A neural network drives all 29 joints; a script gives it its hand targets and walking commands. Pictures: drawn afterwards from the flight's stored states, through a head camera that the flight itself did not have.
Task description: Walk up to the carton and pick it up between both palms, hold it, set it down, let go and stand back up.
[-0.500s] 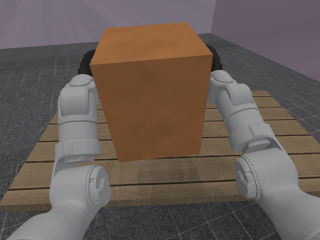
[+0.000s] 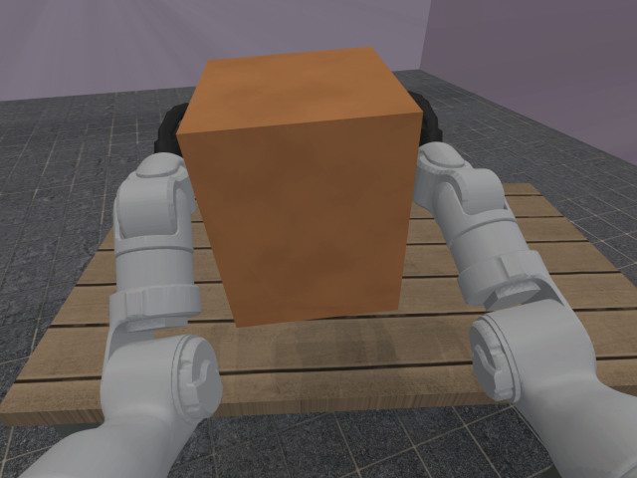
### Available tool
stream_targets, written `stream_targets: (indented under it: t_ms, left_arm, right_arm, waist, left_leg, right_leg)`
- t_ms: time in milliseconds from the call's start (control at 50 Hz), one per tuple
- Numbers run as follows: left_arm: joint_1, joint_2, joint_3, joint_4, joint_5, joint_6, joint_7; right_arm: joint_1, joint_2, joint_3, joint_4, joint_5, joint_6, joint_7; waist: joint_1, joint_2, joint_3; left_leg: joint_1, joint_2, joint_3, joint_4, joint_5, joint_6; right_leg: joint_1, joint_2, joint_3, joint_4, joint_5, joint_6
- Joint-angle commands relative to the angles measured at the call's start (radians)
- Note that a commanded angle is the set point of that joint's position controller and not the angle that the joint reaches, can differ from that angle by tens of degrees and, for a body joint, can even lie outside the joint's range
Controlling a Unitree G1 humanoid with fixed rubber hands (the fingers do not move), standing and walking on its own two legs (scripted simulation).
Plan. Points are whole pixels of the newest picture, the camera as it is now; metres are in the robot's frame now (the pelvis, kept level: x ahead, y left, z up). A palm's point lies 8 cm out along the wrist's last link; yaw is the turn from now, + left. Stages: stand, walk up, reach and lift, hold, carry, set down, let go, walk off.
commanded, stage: hold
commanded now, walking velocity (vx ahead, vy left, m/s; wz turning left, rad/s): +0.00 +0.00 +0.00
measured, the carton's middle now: (304, 186) +0.37 +0.01 +0.24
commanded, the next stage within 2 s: none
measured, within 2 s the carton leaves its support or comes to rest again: neither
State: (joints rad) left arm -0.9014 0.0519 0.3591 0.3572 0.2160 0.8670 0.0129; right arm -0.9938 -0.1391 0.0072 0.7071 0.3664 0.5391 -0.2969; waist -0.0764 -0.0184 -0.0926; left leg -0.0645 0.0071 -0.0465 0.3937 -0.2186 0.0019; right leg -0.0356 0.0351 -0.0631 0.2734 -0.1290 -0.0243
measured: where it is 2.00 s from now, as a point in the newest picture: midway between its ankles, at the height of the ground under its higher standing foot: outside the picture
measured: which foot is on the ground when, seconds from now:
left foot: down 0.00-1.00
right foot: down 0.00-1.00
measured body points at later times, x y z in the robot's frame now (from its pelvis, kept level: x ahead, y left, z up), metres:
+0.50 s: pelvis +0.00 +0.00 +0.00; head -0.09 +0.02 +0.44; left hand +0.39 +0.16 +0.28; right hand +0.39 -0.14 +0.28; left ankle +0.01 +0.11 -0.75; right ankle +0.02 -0.10 -0.75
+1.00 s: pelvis +0.00 +0.00 +0.00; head -0.09 +0.02 +0.44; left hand +0.38 +0.16 +0.28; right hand +0.38 -0.14 +0.28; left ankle +0.01 +0.11 -0.75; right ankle +0.02 -0.10 -0.75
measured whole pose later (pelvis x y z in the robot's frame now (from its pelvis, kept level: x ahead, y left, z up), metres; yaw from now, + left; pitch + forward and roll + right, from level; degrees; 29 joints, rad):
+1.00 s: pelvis +0.00 +0.00 +0.00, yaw +0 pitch -6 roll -1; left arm -0.93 0.06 0.37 0.41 0.22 0.85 0.01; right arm -1.01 -0.14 -0.01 0.74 0.36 0.54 -0.30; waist -0.08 -0.02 -0.11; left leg -0.08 0.00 -0.06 0.39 -0.21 0.00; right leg -0.05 0.04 -0.05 0.28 -0.13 -0.02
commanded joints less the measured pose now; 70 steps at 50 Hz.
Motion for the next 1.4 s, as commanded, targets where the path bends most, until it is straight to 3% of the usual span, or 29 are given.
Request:
stream_targets:
  t_ms: [0,40,140,240,300,380,420,500,620,860,940,1220,1380]
  left_arm:
    - [-0.785,-0.628,-0.422,-0.131,-0.146,-0.103,-0.12]
    - [-0.788,-0.624,-0.411,-0.119,-0.141,-0.102,-0.121]
    - [-0.807,-0.648,-0.447,-0.145,-0.164,-0.109,-0.117]
    - [-0.805,-0.629,-0.405,-0.11,-0.146,-0.112,-0.116]
    - [-0.816,-0.641,-0.427,-0.133,-0.162,-0.115,-0.111]
    - [-0.815,-0.637,-0.405,-0.098,-0.147,-0.114,-0.106]
    - [-0.81,-0.627,-0.395,-0.083,-0.147,-0.116,-0.108]
    - [-0.813,-0.63,-0.405,-0.114,-0.153,-0.12,-0.111]
    - [-0.796,-0.625,-0.406,-0.095,-0.143,-0.112,-0.122]
    - [-0.816,-0.641,-0.409,-0.09,-0.157,-0.122,-0.11]
    - [-0.815,-0.63,-0.393,-0.077,-0.142,-0.119,-0.11]
    - [-0.817,-0.651,-0.429,-0.118,-0.165,-0.119,-0.109]
    - [-0.791,-0.62,-0.393,-0.091,-0.139,-0.112,-0.11]
  right_arm:
    - [-0.816,0.73,0.262,-0.298,0.159,0.003,0.111]
    - [-0.828,0.735,0.26,-0.294,0.154,0.002,0.114]
    - [-0.835,0.734,0.257,-0.306,0.159,0.0,0.114]
    - [-0.834,0.742,0.249,-0.275,0.143,0.002,0.12]
    - [-0.85,0.743,0.264,-0.304,0.164,-0.004,0.119]
    - [-0.862,0.748,0.256,-0.283,0.157,-0.005,0.125]
    - [-0.857,0.749,0.252,-0.274,0.151,-0.004,0.123]
    - [-0.848,0.754,0.265,-0.291,0.162,-0.003,0.117]
    - [-0.834,0.738,0.249,-0.281,0.151,0.001,0.111]
    - [-0.877,0.753,0.259,-0.307,0.161,-0.004,0.116]
    - [-0.848,0.74,0.247,-0.269,0.152,0.004,0.119]
    - [-0.847,0.744,0.253,-0.303,0.167,0.005,0.117]
    - [-0.838,0.748,0.266,-0.295,0.17,0.014,0.114]
  waist:
    - [-0.016,0.067,-0.344]
    - [-0.008,0.059,-0.347]
    - [-0.026,0.084,-0.385]
    - [-0.007,0.05,-0.351]
    - [-0.01,0.069,-0.392]
    - [0.006,0.061,-0.366]
    - [0.005,0.044,-0.359]
    - [-0.002,0.048,-0.389]
    - [-0.019,0.061,-0.35]
    - [-0.002,0.05,-0.386]
    - [-0.005,0.051,-0.351]
    - [-0.021,0.074,-0.387]
    - [-0.003,0.04,-0.357]
  left_leg:
    - [-0.022,-0.051,0.008,-0.053,0.251,-0.048]
    - [-0.031,-0.051,0.011,-0.059,0.234,-0.043]
    - [-0.019,-0.048,0.004,-0.044,0.268,-0.057]
    - [-0.039,-0.048,0.007,-0.065,0.218,-0.042]
    - [-0.017,-0.049,0.003,-0.045,0.266,-0.05]
    - [-0.036,-0.046,0.006,-0.059,0.229,-0.037]
    - [-0.038,-0.048,0.007,-0.062,0.216,-0.032]
    - [-0.016,-0.052,0.007,-0.047,0.262,-0.04]
    - [-0.035,-0.051,0.006,-0.058,0.223,-0.042]
    - [-0.03,-0.049,0.002,-0.049,0.235,-0.036]
    - [-0.036,-0.049,0.004,-0.061,0.211,-0.036]
    - [-0.025,-0.048,0.0,-0.046,0.248,-0.05]
    - [-0.025,-0.052,0.004,-0.051,0.248,-0.035]
  right_leg:
    - [0.177,0.036,0.042,0.007,0.189,0.066]
    - [0.177,0.035,0.043,0.005,0.168,0.065]
    - [0.184,0.04,0.042,0.014,0.197,0.061]
    - [0.169,0.037,0.041,0.006,0.152,0.065]
    - [0.185,0.041,0.043,0.013,0.187,0.062]
    - [0.166,0.039,0.045,0.006,0.144,0.06]
    - [0.162,0.036,0.046,0.002,0.141,0.064]
    - [0.183,0.037,0.046,0.009,0.196,0.069]
    - [0.175,0.03,0.048,0.003,0.179,0.068]
    - [0.167,0.037,0.045,0.006,0.162,0.066]
    - [0.152,0.037,0.048,-0.001,0.132,0.065]
    - [0.162,0.039,0.048,0.008,0.176,0.063]
    - [0.167,0.036,0.051,0.004,0.189,0.07]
